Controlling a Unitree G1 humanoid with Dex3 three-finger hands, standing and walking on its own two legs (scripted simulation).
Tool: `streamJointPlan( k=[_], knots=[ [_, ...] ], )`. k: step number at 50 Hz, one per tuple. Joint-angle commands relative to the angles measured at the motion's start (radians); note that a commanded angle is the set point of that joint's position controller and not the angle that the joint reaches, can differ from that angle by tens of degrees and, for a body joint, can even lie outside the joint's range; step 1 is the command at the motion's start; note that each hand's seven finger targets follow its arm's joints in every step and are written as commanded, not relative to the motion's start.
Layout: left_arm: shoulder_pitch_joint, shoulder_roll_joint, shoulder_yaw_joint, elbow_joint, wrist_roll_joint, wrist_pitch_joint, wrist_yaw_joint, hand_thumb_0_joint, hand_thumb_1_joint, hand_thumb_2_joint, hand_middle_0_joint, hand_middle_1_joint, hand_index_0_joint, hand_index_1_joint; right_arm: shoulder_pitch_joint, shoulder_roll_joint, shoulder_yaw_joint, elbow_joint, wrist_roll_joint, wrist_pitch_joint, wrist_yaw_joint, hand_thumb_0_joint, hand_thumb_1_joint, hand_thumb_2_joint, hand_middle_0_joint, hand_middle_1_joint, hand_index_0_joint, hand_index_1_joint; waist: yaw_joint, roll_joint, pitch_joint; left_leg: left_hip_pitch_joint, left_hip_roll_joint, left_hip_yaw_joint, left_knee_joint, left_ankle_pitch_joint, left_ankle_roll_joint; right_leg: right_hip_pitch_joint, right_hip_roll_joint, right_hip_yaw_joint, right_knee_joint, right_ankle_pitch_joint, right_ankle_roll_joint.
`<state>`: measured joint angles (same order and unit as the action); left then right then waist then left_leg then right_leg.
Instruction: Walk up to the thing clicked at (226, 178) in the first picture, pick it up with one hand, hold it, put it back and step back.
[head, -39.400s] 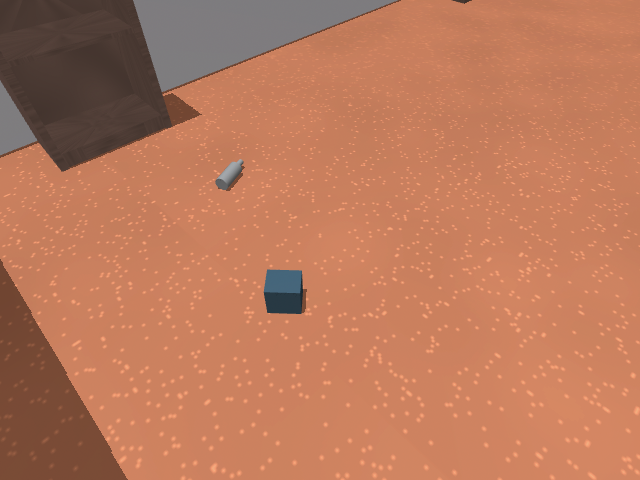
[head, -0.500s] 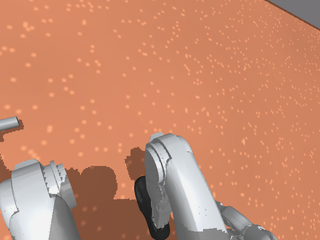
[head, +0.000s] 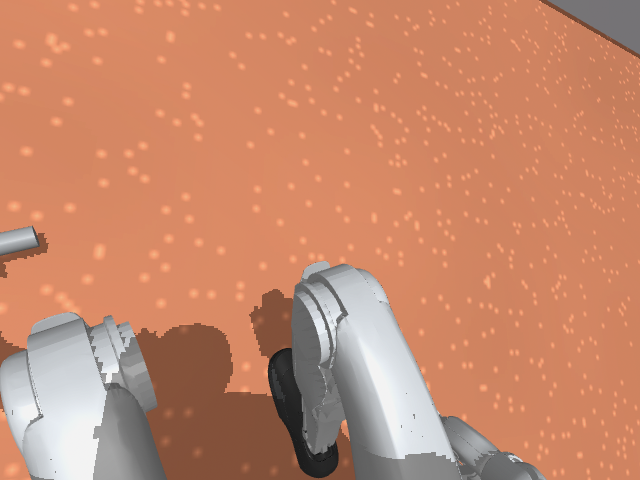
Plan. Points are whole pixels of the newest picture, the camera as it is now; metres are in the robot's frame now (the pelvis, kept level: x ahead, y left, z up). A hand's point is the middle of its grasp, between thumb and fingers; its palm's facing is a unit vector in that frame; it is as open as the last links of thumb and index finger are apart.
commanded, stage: close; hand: left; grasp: from above
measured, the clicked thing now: out of the picture +0.40 +0.34 -0.26
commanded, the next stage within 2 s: settle in 0.70 s
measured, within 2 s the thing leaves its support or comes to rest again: leaves its support in 1.16 s
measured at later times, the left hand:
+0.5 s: hand out of the picture +0.39 +0.36 -0.23, palm faces -0.42 -0.20 -0.88, open 9.4 cm
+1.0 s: hand out of the picture +0.39 +0.36 -0.23, palm faces -0.40 -0.18 -0.90, open 9.3 cm
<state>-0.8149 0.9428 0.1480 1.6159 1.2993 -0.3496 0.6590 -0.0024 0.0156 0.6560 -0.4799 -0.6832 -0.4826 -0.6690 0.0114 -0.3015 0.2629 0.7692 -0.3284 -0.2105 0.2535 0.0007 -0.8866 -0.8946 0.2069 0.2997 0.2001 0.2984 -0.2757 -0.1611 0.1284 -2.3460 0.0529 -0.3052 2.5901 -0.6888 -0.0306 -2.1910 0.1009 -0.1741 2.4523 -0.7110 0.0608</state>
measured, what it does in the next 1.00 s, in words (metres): stands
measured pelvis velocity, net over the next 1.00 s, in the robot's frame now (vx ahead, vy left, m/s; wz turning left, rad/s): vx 0.00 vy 0.00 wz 0.00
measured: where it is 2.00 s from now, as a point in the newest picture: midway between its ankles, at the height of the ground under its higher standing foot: (229, 465)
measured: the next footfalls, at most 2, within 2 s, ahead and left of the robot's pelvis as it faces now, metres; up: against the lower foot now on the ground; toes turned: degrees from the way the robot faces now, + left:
none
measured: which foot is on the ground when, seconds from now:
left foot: down 0.00-1.00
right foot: down 0.00-1.00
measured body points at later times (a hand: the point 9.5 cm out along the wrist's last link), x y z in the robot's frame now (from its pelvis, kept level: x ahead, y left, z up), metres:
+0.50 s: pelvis +0.00 +0.00 +0.00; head +0.24 +0.14 +0.36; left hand +0.41 +0.37 -0.18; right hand +0.10 -0.26 -0.07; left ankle +0.07 +0.14 -0.26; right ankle +0.11 -0.12 -0.26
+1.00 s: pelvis +0.00 +0.00 +0.00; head +0.23 +0.14 +0.36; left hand +0.41 +0.37 -0.18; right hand +0.10 -0.26 -0.07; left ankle +0.07 +0.14 -0.26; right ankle +0.11 -0.12 -0.26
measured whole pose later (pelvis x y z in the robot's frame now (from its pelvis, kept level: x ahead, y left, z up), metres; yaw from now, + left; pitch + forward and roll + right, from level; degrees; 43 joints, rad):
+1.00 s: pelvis +0.00 +0.00 +0.00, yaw +0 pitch +24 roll -13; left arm -0.84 0.96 0.20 1.62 1.28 -0.29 0.60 -0.04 0.14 0.34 -0.77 -0.36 -0.80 -0.35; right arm 0.03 -0.32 0.24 0.74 -0.32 -0.21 0.24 0.00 -0.90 -0.90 0.21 0.30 0.20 0.30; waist -0.29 -0.15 0.11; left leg -2.37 0.05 -0.30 2.59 -0.68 -0.03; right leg -2.21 0.10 -0.17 2.46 -0.71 0.06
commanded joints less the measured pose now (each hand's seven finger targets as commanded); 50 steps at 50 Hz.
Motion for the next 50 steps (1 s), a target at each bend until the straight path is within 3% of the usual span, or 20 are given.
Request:
streamJointPlan(
  k=[1, 8, 10, 11, 12, 13, 19, 20, 21, 23, 24, 26, 31, 36, 37, 38, 43, 47, 49, 50],
  knots=[
    [-0.232, 0.24, 0.013, -0.092, 0.0, 0.038, 0.091, 0.0, 0.128, 0.576, -0.563, -0.576, -0.571, -0.566, 0.121, -0.329, -0.102, 0.0, 0.005, -0.015, -0.01, 0.0, -0.881, -0.895, 0.2, 0.3, 0.2, 0.3, -0.017, 0.52, -0.609, 0.489, 0.02, 0.154, -0.259, 0.161, 0.025, 0.233, 0.029, -0.106, -0.219, 0.237, -0.081],
    [-0.278, 0.221, -0.009, -0.067, -0.042, 0.112, 0.079, 0.0, 0.227, 0.512, -0.636, -0.552, -0.653, -0.532, 0.124, -0.328, -0.111, -0.001, 0.024, -0.039, -0.002, 0.0, -0.885, -0.897, 0.199, 0.3, 0.199, 0.3, -0.015, 0.512, -0.607, 0.473, 0.019, 0.152, -0.272, 0.123, 0.03, 0.209, 0.028, -0.103, -0.229, 0.205, -0.083],
    [-0.264, 0.312, 0.059, -0.047, -0.035, 0.115, 0.059, 0.0, 0.245, 0.497, -0.642, -0.553, -0.664, -0.53, 0.132, -0.348, -0.122, -0.02, 0.03, -0.043, -0.004, 0.0, -0.884, -0.896, 0.199, 0.3, 0.199, 0.3, -0.015, 0.497, -0.61, 0.465, 0.022, 0.152, -0.259, 0.141, 0.036, 0.24, 0.028, -0.092, -0.225, 0.226, -0.079],
    [-0.256, 0.3, 0.053, -0.022, -0.031, 0.119, 0.044, 0.0, 0.257, 0.499, -0.657, -0.548, -0.677, -0.527, 0.138, -0.343, -0.12, -0.028, 0.032, -0.044, -0.002, 0.0, -0.885, -0.897, 0.199, 0.3, 0.199, 0.3, -0.018, 0.47, -0.589, 0.438, 0.019, 0.157, -0.243, 0.142, 0.04, 0.237, 0.023, -0.085, -0.222, 0.229, -0.075],
    [-0.247, 0.293, 0.067, -0.025, -0.043, 0.117, 0.035, 0.0, 0.272, 0.531, -0.679, -0.547, -0.693, -0.532, 0.143, -0.339, -0.124, -0.022, 0.035, -0.044, -0.005, 0.0, -0.885, -0.897, 0.199, 0.3, 0.199, 0.3, -0.015, 0.464, -0.586, 0.436, 0.018, 0.158, -0.25, 0.142, 0.039, 0.238, 0.023, -0.087, -0.227, 0.225, -0.074],
    [-0.262, 0.256, 0.033, -0.029, -0.047, 0.112, 0.019, 0.0, 0.286, 0.522, -0.685, -0.549, -0.701, -0.532, 0.132, -0.33, -0.121, -0.027, 0.034, -0.049, -0.004, 0.0, -0.887, -0.898, 0.199, 0.3, 0.199, 0.3, -0.024, 0.48, -0.573, 0.436, 0.016, 0.159, -0.245, 0.139, 0.038, 0.229, 0.02, -0.082, -0.22, 0.218, -0.076],
    [-0.21, 0.301, 0.078, -0.028, -0.048, 0.07, -0.018, 0.0, 0.384, 0.521, -0.769, -0.518, -0.781, -0.505, 0.149, -0.329, -0.115, -0.036, 0.033, -0.027, -0.015, 0.0, -0.884, -0.897, 0.199, 0.3, 0.199, 0.3, -0.007, 0.471, -0.605, 0.452, 0.018, 0.152, -0.261, 0.162, 0.036, 0.269, 0.025, -0.094, -0.228, 0.24, -0.075],
    [-0.236, 0.272, 0.042, -0.028, -0.042, 0.06, -0.025, 0.0, 0.406, 0.528, -0.78, -0.533, -0.795, -0.517, 0.147, -0.337, -0.115, -0.045, 0.028, -0.027, -0.014, 0.0, -0.885, -0.897, 0.199, 0.3, 0.199, 0.3, -0.031, 0.473, -0.592, 0.459, 0.015, 0.151, -0.259, 0.16, 0.034, 0.252, 0.02, -0.103, -0.214, 0.244, -0.074],
    [-0.225, 0.261, 0.036, -0.025, -0.04, 0.054, -0.029, 0.0, 0.412, 0.534, -0.792, -0.53, -0.804, -0.517, 0.136, -0.333, -0.118, -0.047, 0.028, -0.024, -0.014, 0.0, -0.885, -0.897, 0.199, 0.3, 0.199, 0.3, -0.023, 0.481, -0.591, 0.469, 0.017, 0.151, -0.262, 0.156, 0.034, 0.253, 0.023, -0.1, -0.217, 0.241, -0.076],
    [-0.23, 0.27, 0.025, -0.022, -0.036, 0.044, -0.03, 0.0, 0.464, 0.501, -0.829, -0.499, -0.843, -0.484, 0.133, -0.339, -0.11, -0.053, 0.027, -0.019, -0.015, 0.0, -0.883, -0.896, 0.199, 0.3, 0.199, 0.3, -0.028, 0.473, -0.575, 0.452, 0.017, 0.149, -0.254, 0.148, 0.037, 0.244, 0.024, -0.096, -0.22, 0.232, -0.075],
    [-0.221, 0.295, 0.054, -0.012, -0.041, 0.038, -0.023, 0.0, 0.468, 0.514, -0.837, -0.494, -0.848, -0.482, 0.141, -0.326, -0.096, -0.045, 0.029, -0.015, -0.016, 0.0, -0.884, -0.896, 0.199, 0.3, 0.199, 0.3, -0.024, 0.451, -0.577, 0.442, 0.019, 0.146, -0.252, 0.155, 0.038, 0.259, 0.025, -0.1, -0.225, 0.239, -0.072],
    [-0.234, 0.273, 0.027, -0.032, -0.036, 0.032, -0.02, 0.0, 0.501, 0.533, -0.877, -0.47, -0.88, -0.467, 0.138, -0.336, -0.102, -0.053, 0.026, -0.013, -0.018, 0.0, -0.883, -0.896, 0.199, 0.3, 0.199, 0.3, -0.022, 0.461, -0.587, 0.455, 0.018, 0.152, -0.248, 0.165, 0.037, 0.26, 0.024, -0.092, -0.222, 0.248, -0.072],
    [-0.218, 0.308, 0.05, -0.038, -0.032, 0.023, -0.01, 0.0, 0.593, 0.524, -0.949, -0.45, -0.951, -0.447, 0.143, -0.342, -0.094, -0.048, 0.015, -0.006, -0.022, 0.0, -0.884, -0.897, 0.199, 0.3, 0.199, 0.3, -0.022, 0.46, -0.592, 0.456, 0.019, 0.146, -0.251, 0.157, 0.036, 0.265, 0.027, -0.107, -0.225, 0.241, -0.07],
    [-0.217, 0.293, 0.055, -0.064, -0.034, 0.03, -0.004, 0.0, 0.658, 0.542, -1.009, -0.426, -1.005, -0.43, 0.141, -0.334, -0.101, -0.043, 0.009, -0.001, -0.026, 0.0, -0.884, -0.897, 0.199, 0.299, 0.199, 0.299, -0.011, 0.477, -0.612, 0.447, 0.02, 0.15, -0.251, 0.15, 0.036, 0.278, 0.032, -0.087, -0.236, 0.234, -0.074],
    [-0.234, 0.284, 0.041, -0.072, -0.037, 0.031, -0.005, 0.0, 0.68, 0.55, -1.025, -0.432, -1.021, -0.436, 0.132, -0.33, -0.099, -0.043, 0.013, -0.003, -0.027, 0.0, -0.884, -0.897, 0.199, 0.299, 0.199, 0.299, -0.012, 0.476, -0.613, 0.442, 0.02, 0.151, -0.246, 0.148, 0.036, 0.271, 0.03, -0.087, -0.235, 0.231, -0.075],
    [-0.219, 0.305, 0.059, -0.051, -0.025, 0.037, -0.006, 0.0, 0.701, 0.534, -1.029, -0.448, -1.033, -0.444, 0.158, -0.333, -0.098, -0.036, 0.009, -0.002, -0.026, 0.0, -0.885, -0.897, 0.199, 0.299, 0.199, 0.299, -0.023, 0.482, -0.61, 0.455, 0.02, 0.152, -0.238, 0.167, 0.037, 0.275, 0.028, -0.088, -0.226, 0.257, -0.071],
    [-0.234, 0.294, 0.055, -0.047, -0.026, 0.049, -0.008, 0.0, 0.673, 0.59, -1.071, -0.466, -1.073, -0.466, 0.16, -0.328, -0.102, -0.032, 0.009, -0.004, -0.023, 0.0, -0.903, -0.9, 0.2, 0.3, 0.2, 0.3, -0.025, 0.481, -0.582, 0.446, 0.018, 0.149, -0.247, 0.144, 0.035, 0.248, 0.026, -0.096, -0.219, 0.229, -0.075],
    [-0.211, 0.32, 0.089, -0.094, -0.034, 0.06, -0.018, 0.0, 0.667, 0.597, -1.071, -0.47, -1.071, -0.472, 0.148, -0.33, -0.118, -0.04, 0.021, -0.001, -0.026, 0.0, -0.906, -0.902, 0.2, 0.3, 0.199, 0.3, 0.011, 0.52, -0.625, 0.46, 0.015, 0.153, -0.272, 0.138, 0.029, 0.253, 0.024, -0.093, -0.221, 0.212, -0.083],
    [-0.239, 0.266, 0.053, -0.152, -0.039, 0.062, -0.034, 0.0, 0.665, 0.585, -1.072, -0.459, -1.071, -0.462, 0.139, -0.322, -0.127, -0.058, 0.024, -0.004, -0.023, 0.0, -0.906, -0.902, 0.2, 0.3, 0.199, 0.3, 0.005, 0.547, -0.64, 0.486, 0.013, 0.157, -0.273, 0.151, 0.027, 0.238, 0.024, -0.097, -0.217, 0.232, -0.082],
    [-0.254, 0.284, 0.068, -0.196, -0.046, 0.059, -0.036, 0.0, 0.675, 0.576, -1.074, -0.458, -1.075, -0.459, 0.136, -0.324, -0.127, -0.059, 0.025, -0.002, -0.023, 0.0, -0.906, -0.902, 0.2, 0.3, 0.199, 0.3, 0.014, 0.564, -0.684, 0.5, 0.013, 0.157, -0.274, 0.168, 0.027, 0.252, 0.024, -0.098, -0.22, 0.25, -0.081]
  ],
)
